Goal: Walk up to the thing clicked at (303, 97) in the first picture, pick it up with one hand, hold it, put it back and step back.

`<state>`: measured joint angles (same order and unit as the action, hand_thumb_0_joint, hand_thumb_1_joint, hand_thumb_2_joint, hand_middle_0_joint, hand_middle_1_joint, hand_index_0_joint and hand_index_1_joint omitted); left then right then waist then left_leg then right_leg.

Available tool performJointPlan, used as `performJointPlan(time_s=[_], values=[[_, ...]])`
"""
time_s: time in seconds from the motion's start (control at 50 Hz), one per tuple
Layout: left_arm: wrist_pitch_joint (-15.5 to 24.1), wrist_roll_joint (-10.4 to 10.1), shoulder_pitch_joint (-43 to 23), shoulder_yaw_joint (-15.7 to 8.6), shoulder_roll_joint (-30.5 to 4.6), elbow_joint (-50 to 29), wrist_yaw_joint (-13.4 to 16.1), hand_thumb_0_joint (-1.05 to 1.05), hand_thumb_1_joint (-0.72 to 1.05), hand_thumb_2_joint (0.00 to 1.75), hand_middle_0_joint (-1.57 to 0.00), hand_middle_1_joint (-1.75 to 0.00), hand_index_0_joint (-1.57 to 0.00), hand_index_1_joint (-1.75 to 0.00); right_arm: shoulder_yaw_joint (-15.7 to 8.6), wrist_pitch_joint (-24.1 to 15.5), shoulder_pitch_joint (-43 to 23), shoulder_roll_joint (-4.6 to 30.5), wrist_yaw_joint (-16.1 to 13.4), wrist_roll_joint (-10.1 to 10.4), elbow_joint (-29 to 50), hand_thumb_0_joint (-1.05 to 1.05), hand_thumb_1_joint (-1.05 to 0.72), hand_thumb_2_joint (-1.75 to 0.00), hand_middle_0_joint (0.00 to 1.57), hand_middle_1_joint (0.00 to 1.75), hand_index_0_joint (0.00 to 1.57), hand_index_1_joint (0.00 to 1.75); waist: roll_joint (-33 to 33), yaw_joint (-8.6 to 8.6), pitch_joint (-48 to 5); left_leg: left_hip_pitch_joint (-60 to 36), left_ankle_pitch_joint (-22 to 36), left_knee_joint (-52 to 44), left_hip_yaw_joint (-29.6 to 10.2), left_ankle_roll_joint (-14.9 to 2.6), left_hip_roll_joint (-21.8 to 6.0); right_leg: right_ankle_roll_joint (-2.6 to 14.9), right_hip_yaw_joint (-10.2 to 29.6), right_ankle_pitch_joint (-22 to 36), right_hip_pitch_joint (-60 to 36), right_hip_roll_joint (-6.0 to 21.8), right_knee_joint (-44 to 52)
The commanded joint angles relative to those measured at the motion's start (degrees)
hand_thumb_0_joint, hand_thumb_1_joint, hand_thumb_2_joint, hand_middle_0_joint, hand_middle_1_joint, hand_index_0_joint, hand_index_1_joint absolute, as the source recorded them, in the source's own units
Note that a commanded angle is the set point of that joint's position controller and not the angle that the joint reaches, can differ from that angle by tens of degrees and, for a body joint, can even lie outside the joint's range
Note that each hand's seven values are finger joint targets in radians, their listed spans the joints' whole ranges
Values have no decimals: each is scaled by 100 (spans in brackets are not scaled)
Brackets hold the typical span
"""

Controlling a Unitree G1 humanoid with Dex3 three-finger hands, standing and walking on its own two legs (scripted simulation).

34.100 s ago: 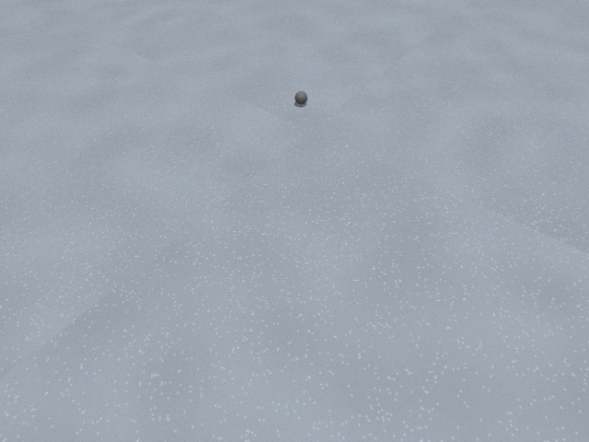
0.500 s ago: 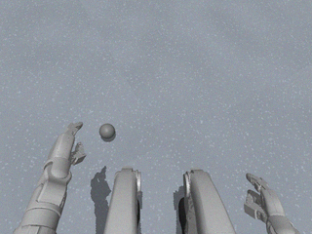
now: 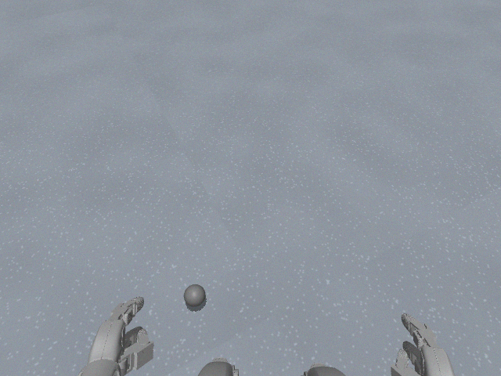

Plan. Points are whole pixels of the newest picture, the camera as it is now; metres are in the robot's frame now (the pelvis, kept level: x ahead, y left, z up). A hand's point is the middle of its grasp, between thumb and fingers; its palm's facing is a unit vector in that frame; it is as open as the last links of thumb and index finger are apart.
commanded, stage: home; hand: left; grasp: from above
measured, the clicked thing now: (194, 295) +0.47 +0.23 -0.66
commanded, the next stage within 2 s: none
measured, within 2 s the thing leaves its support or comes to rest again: neither
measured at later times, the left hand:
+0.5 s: hand (145, 370) +0.16 +0.18 -0.03, palm faces +0.08 -0.98 -0.19, open 7.4 cm
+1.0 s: hand (147, 366) +0.16 +0.17 -0.03, palm faces +0.07 -0.98 -0.20, open 7.4 cm
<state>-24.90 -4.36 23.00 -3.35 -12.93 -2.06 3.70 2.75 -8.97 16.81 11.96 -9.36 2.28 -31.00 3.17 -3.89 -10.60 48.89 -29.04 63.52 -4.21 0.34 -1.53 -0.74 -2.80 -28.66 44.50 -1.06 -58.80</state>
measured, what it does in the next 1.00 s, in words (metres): stands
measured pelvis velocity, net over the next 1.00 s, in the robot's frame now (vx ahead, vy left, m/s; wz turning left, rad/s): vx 0.00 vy -0.01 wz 0.01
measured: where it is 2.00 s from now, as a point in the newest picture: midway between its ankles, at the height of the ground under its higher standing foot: outside the picture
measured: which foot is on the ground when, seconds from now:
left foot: down 0.00-1.00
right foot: down 0.00-1.00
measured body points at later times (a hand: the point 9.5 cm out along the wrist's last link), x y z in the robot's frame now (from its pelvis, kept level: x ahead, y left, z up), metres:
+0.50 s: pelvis +0.00 -0.01 +0.02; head +0.01 +0.00 +0.47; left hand +0.15 +0.23 -0.01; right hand +0.18 -0.24 -0.04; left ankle +0.02 +0.12 -0.66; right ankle +0.00 -0.13 -0.66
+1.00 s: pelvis +0.00 -0.01 +0.02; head +0.01 +0.00 +0.47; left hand +0.15 +0.23 -0.01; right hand +0.16 -0.25 -0.05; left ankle +0.02 +0.12 -0.66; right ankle +0.00 -0.13 -0.66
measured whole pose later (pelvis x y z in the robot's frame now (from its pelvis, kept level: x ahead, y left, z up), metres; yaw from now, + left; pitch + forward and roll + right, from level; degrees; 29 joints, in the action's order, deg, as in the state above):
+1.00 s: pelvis +0.00 -0.01 +0.02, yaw +1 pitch +9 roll -3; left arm -26.4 -3.2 28.6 -2.0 -12.5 -7.0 0.6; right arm 1.9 -14.6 17.0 12.7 -10.6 0.7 -31.7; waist 3.0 -1.9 -9.6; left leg 40.4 -27.5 58.3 -4.0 0.7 -1.3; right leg -0.4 -2.6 -27.6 36.4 -0.7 -54.6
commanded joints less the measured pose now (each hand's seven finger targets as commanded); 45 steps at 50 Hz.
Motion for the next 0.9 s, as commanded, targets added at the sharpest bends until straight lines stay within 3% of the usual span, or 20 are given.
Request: performJointPlan(time_s=[0.0, 0.16, 0.22, 0.32, 0.64, 0.88], values=[[169, 59, 462, -212, -528, -1461, 0, 0, 90, 90, -20, -30, -20, -30, -299, -387, -240, 649, -159, -87, 964, 0, -90, -90, 20, 30, 20, 30, 106, 72, -787, -1450, 1934, -1206, 106, -91, 155, 126, -91, 1814, -914, -125, 1079], [119, 125, 529, -95, -483, -1634, -201, 0, 90, 90, -20, -30, -20, -30, -367, -582, -304, 725, -189, -154, 1000, 0, -90, -90, 20, 30, 20, 30, -179, 25, -173, -1563, 1590, -1486, 168, -132, 159, 81, -151, 1437, -892, -108, 1371], [149, 157, 369, -179, -547, -1520, -241, 0, 90, 90, -20, -30, -20, -30, -390, -663, -342, 766, -185, -182, 976, 0, -90, -90, 20, 30, 20, 30, -156, 38, -73, -1544, 1429, -1523, 146, -130, 152, 67, -148, 1282, -885, -85, 1377], [169, 193, 319, -198, -580, -1628, -258, 0, 90, 90, -20, -30, -20, -30, -375, -753, -410, 766, -157, -194, 997, 0, -90, -90, 20, 30, 20, 30, 12, 139, -172, -1592, 1320, -1545, 168, -109, 180, 76, -117, 1202, -939, -54, 1387], [132, 175, 365, -182, -550, -1554, -242, 0, 90, 90, -20, -30, -20, -30, -348, -859, -496, 753, -177, -193, 998, 0, -90, -90, 20, 30, 20, 30, -144, 155, -152, -1387, 702, -1597, 151, -128, 190, 51, -81, 678, -854, -55, 1459], [126, 161, 388, -167, -573, -1611, -253, 0, 90, 90, -20, -30, -20, -30, -352, -890, -458, 752, -206, -175, 909, 0, -90, -90, 20, 30, 20, 30, -130, 183, -232, -1428, 984, -1518, 178, -125, 165, 61, -67, 896, -894, -47, 1402]])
